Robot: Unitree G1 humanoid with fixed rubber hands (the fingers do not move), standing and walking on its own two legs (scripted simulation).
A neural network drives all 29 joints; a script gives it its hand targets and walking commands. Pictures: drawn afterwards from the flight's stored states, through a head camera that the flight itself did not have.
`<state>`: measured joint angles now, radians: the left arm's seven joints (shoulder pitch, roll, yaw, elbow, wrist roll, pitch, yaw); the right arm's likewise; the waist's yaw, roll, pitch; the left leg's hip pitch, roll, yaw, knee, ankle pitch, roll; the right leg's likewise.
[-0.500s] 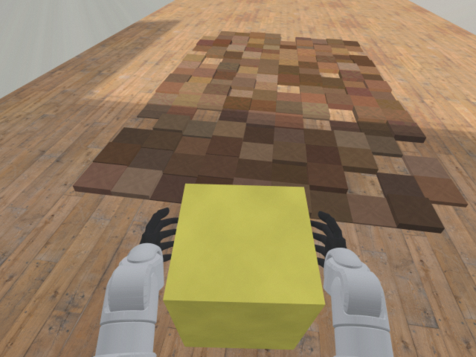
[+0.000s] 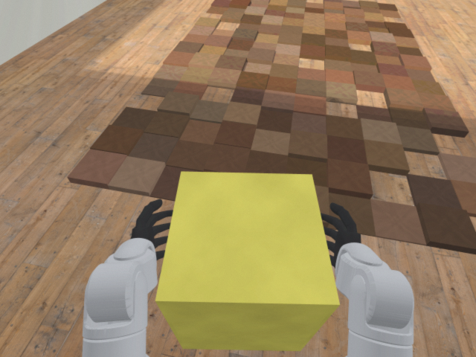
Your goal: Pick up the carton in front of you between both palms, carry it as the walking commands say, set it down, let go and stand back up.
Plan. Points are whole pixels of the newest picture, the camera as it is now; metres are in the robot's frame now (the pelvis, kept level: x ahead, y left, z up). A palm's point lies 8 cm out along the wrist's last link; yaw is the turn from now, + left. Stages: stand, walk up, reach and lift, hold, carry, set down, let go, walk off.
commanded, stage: carry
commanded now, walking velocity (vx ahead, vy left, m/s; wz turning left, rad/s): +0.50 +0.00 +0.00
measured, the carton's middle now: (244, 266) +0.28 +0.00 +0.01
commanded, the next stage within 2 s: none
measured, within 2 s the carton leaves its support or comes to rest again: neither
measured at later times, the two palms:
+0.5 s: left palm (177, 123) +0.59 +0.16 +0.07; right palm (310, 136) +0.55 -0.13 +0.08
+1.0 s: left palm (213, 20) +1.01 +0.12 +0.15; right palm (310, 24) +1.02 -0.18 +0.14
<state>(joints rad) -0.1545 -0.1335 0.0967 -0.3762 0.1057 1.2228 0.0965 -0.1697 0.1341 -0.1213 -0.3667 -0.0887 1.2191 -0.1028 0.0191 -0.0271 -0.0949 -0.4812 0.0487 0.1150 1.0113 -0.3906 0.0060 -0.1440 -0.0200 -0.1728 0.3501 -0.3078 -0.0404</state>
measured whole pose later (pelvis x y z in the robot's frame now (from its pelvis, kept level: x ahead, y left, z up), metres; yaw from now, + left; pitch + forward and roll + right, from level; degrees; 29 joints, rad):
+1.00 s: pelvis +0.63 -0.03 +0.00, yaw -2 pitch +5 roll +1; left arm -0.80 0.00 0.25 -0.05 0.02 1.33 0.16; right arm -0.83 -0.02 -0.25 -0.03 -0.06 1.33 -0.14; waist 0.05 0.01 0.06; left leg -0.70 0.07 0.03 1.13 -0.30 0.05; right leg -0.31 0.00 -0.19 0.46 -0.24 -0.10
